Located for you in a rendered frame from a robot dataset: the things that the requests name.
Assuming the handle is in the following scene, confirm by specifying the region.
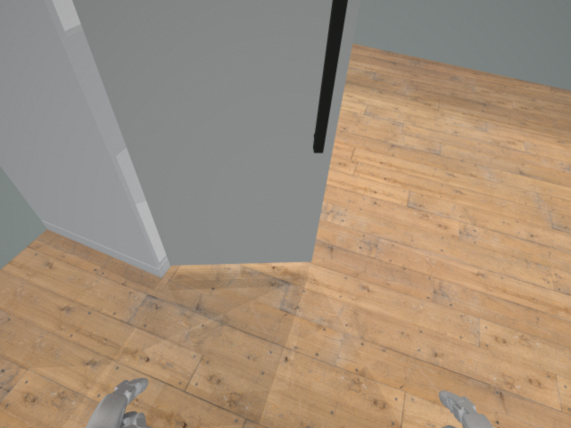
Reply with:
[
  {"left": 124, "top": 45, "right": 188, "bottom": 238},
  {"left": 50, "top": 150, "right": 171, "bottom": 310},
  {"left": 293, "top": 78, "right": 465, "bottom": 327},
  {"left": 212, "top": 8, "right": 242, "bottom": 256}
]
[{"left": 313, "top": 0, "right": 348, "bottom": 153}]

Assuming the left robot hand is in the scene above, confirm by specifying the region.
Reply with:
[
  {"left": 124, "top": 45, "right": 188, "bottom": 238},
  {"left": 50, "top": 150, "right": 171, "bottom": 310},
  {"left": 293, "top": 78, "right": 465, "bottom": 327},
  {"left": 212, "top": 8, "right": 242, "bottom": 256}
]
[{"left": 86, "top": 378, "right": 151, "bottom": 428}]

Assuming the right robot hand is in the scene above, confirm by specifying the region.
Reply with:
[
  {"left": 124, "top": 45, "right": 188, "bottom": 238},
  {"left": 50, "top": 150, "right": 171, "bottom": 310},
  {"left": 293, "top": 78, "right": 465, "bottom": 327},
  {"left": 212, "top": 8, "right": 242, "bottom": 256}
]
[{"left": 439, "top": 391, "right": 493, "bottom": 428}]

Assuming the fridge door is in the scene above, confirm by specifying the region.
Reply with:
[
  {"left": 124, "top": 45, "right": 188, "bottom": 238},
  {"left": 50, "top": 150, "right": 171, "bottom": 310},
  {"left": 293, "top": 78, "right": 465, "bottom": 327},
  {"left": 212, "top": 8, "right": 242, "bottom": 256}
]
[{"left": 72, "top": 0, "right": 360, "bottom": 266}]

